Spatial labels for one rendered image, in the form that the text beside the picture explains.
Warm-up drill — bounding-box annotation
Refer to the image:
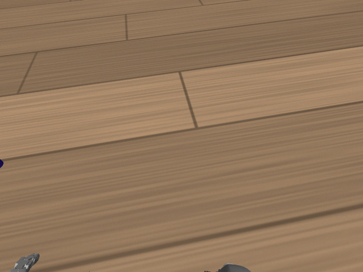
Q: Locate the left robot hand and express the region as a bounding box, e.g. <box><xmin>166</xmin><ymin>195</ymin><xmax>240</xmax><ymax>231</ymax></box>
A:
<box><xmin>9</xmin><ymin>253</ymin><xmax>40</xmax><ymax>272</ymax></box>

